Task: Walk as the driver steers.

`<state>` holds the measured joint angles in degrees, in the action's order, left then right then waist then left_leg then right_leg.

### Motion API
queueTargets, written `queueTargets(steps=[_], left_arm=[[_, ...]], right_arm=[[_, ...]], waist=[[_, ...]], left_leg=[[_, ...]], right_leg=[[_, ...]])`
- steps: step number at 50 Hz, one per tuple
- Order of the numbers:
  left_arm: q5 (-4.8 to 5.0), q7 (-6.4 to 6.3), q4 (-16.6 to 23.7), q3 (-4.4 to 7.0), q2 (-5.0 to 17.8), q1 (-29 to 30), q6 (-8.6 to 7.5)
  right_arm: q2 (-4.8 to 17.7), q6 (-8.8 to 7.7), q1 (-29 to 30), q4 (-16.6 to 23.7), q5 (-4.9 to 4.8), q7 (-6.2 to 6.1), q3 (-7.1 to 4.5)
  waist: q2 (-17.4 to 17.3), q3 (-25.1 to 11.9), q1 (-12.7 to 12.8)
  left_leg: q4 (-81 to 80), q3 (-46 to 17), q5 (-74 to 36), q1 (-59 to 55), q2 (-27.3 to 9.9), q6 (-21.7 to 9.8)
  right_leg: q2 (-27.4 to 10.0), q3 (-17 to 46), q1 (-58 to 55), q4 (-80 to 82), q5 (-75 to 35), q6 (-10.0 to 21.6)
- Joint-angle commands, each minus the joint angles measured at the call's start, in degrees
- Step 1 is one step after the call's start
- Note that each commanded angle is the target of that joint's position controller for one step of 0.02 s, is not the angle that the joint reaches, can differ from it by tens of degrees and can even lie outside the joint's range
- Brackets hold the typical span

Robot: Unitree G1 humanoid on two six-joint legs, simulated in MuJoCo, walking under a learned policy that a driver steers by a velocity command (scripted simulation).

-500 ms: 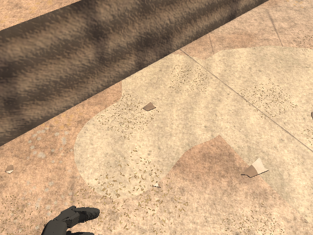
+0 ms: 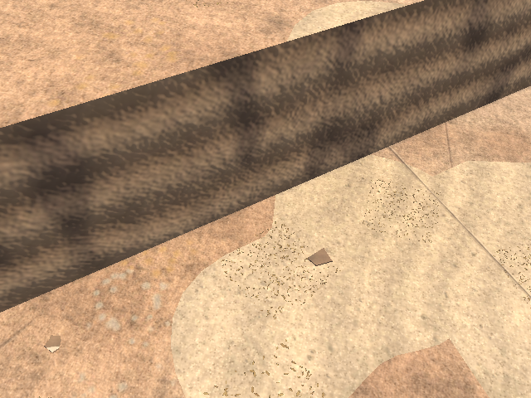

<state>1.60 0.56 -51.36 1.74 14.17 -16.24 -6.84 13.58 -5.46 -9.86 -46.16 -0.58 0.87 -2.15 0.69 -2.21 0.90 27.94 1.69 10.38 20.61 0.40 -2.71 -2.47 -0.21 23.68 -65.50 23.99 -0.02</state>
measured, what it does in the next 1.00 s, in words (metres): walks ahead: right foot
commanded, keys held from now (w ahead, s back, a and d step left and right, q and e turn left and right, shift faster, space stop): no key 1.00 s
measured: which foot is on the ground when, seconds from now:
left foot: down 0.00-1.00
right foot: up 0.00-0.26, down 0.28-1.00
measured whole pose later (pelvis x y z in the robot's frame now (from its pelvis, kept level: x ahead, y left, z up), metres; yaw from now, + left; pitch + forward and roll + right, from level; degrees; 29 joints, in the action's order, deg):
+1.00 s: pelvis +0.15 -0.02 -0.01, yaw -1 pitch -1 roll +0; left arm 0.0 -1.9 -57.3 3.3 11.6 -4.6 1.2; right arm 10.2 -1.0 -15.3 -61.5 0.2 -2.8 -1.6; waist 0.6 2.3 -0.7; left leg 32.0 1.3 23.3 7.7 -0.7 0.1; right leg 0.6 -0.8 20.3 -31.7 10.3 1.2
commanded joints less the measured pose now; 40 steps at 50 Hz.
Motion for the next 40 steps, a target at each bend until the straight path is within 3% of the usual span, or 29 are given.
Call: queueTargets(steps=[1, 2, 4, 6, 10, 13, 14, 15, 16, 17, 18, 19, 21, 22, 23, 24, 27, 29, 40], left_arm=[[0.15, -1.48, 4.07, 1.66, 3.54, -0.23, 0.83], [-0.25, -1.55, 4.16, 1.51, 2.27, -0.44, 1.64], [-1.12, -1.7, 5.2, 1.12, 1.12, 1.88, 2.53], [-1.86, -1.42, 5.54, 0.51, 0.41, 5.27, 2.73], [-1.63, -0.9, 5.89, 1.05, 3.51, 9.6, 3.28], [-2.58, -0.69, 5.69, 1.66, 4.97, 9.7, 2.9], [-2.87, -1.0, 5.01, 2.26, 6.76, 8.41, 2.79], [-3.35, -1.45, 5.18, 2.92, 10.12, 7.52, 2.86], [-3.57, -1.74, 4.6, 2.41, 8.26, 6.68, 3.45], [-2.62, -1.58, 4.03, 1.59, 4.09, 5.25, 4.32], [-2.33, -1.44, 3.59, 1.05, 2.81, 6.22, 4.97], [-2.44, -1.37, 3.89, 1.1, 3.5, 8.52, 5.47], [-2.24, -1.37, 5.42, 1.49, 5.0, 14.86, 6.04], [-2.09, -1.33, 5.56, 1.59, 4.97, 15.51, 6.11], [-1.77, -1.29, 5.91, 1.64, 4.3, 16.08, 5.99], [-1.97, -1.36, 5.17, 1.69, 4.29, 15.29, 5.69], [-1.65, -1.95, 3.23, 1.89, 3.43, 12.72, 5.15], [-1.6, -2.04, 2.3, 2.05, 3.08, 11.84, 5.28], [-1.73, -2.37, -0.69, 2.49, 2.69, 13.3, 7.11]], right_arm=[[4.15, 0.56, -1.89, 1.2, 0.35, -0.53, -1.28], [4.06, 0.4, -1.47, 0.82, 0.7, -0.73, -1.22], [6.42, 0.3, -0.66, 0.34, 0.82, -1.32, -1.88], [7.97, 0.61, -0.08, 0.01, 0.83, -1.82, -2.3], [8.45, 0.98, -3.17, -2.78, 0.28, -1.69, -2.35], [8.25, 1.49, -2.73, -4.14, -0.66, -2.02, -2.16], [7.28, 1.46, -5.1, -4.93, -0.27, -2.07, -1.87], [5.91, 0.99, -8.39, -5.4, 1.02, -2.19, -1.53], [1.97, 0.67, -15.79, -7.6, 1.11, -2.31, -0.55], [3.18, 1.37, -14.38, -8.14, 0.93, -2.56, -0.5], [4.15, 2.55, -11.34, -7.37, 0.34, -2.79, -0.87], [4.13, 3.83, -9.58, -7.19, 0.15, -3.19, -0.97], [4.07, 5.94, -8.68, -7.74, 0.98, -3.62, -0.98], [4.67, 6.57, -8.01, -7.75, 1.55, -3.74, -0.99], [5.78, 6.51, -8.26, -8.69, 1.21, -3.68, -1.36], [5.25, 6.07, -7.4, -9.04, 0.85, -3.66, -1.29], [4.57, 4.42, -6.98, -10.15, 0.85, -3.49, -1.25], [4.11, 3.91, -7.15, -10.93, 0.69, -3.37, -1.16], [3.39, 4.44, -7.31, -12.95, 0.7, -3.78, -0.74]], waist=[[-5.73, -2.79, 0.52], [-5.9, -2.36, 1.35], [-4.28, -1.31, 2.06], [-4.05, -2.02, 1.17], [-5.0, -3.12, -0.95], [-3.65, -3.31, 0.18], [-1.86, -4.27, -0.14], [2.13, -6.69, -1.95], [9.39, -11.85, -4.26], [9.94, -13.44, -1.84], [9.33, -11.62, -2.07], [7.84, -9.51, -2.82], [6.41, -4.89, -4.83], [6.03, -2.74, -4.36], [2.18, 0.32, -3.31], [1.27, 1.17, -2.85], [-0.36, -1.32, -2.01], [-1.12, -2.77, -1.73], [-1.06, 1.15, -1.71]], left_leg=[[-11.83, -13.66, -32.71, -13.14, -14.73, -10.47], [-12.91, -11.64, -33.1, -10.42, -14.11, -10.83], [-13.88, -8.1, -35.21, -6.91, -13.31, -11.13], [-13.41, -4.27, -36.17, -4.55, -11.36, -10.05], [-11.0, -4.48, -33.61, -8.62, -11.77, -8.89], [-4.47, -5.44, -26.14, -10.74, -10.53, -6.06], [-1.14, -4.71, -21.08, -10.46, -7.61, -3.95], [3.67, -2.41, -11.82, -6.23, -3.57, -1.31], [8.8, -1.61, 3.49, 1.14, -1.28, 1.91], [11.7, -1.93, 13.72, 1.42, -1.06, 3.6], [11.61, -2.4, 16.8, 1.8, -1.49, 4.12], [9.69, -2.61, 15.77, 0.78, -2.09, 4.04], [1.58, -2.46, 8.01, -6.28, -2.43, 2.78], [-0.89, -2.92, 6.43, -8.08, -2.98, 1.78], [-0.97, -2.43, 10.1, -4.51, -2.88, 0.89], [-1.48, -2.59, 10.34, -3.32, -2.83, 0.46], [-2.01, -2.87, 3.71, -3.86, -3.28, 1.22], [-1.31, -2.68, 0.11, -4.43, -3.24, 1.57], [-2.4, -3.01, 3.54, -2.79, -3.7, 1.07]], right_leg=[[-4.22, 2.7, 13.7, -2.02, -3.37, -0.36], [-4.12, 2.32, 11.96, 0.28, -4.24, -0.44], [-3.75, 1.69, 10.12, 9.65, -9.25, -0.99], [-2.5, 0.62, 4.64, 20.15, -16.99, -1.06], [-0.44, 1.26, 0.77, 29.72, -24.47, -0.07], [0.91, 0.53, -4.05, 38.84, -27.09, 2.25], [-0.14, 1.44, -8.82, 41.4, -37.71, 3.3], [-5.55, 5.97, -16.67, 37.91, -58.92, 5.38], [-12.12, 12.19, -27.22, 35.41, -65.07, 12.68], [-14.23, 16.1, -26.52, 37.38, -57.94, 15.76], [-14.02, 17.55, -23.14, 39.6, -46.74, 15.61], [-13.28, 18.18, -18.68, 41.6, -35.39, 14.25], [-9.14, 14.12, -7.13, 44.34, -15.73, 9.13], [-6.71, 11.64, -3.13, 45.09, -6.66, 6.49], [-3.36, 7.22, -3.93, 44.53, -3.95, 4.63], [-2.23, 6.17, -5.63, 42.75, -7.13, 3.8], [-1.49, 4.67, -11.84, 37.57, -25.7, 5.02], [-1.3, 3.99, -14.31, 35.53, -32.27, 5.94], [-0.18, 3.02, -14.01, 35.65, -26.19, 5.01]])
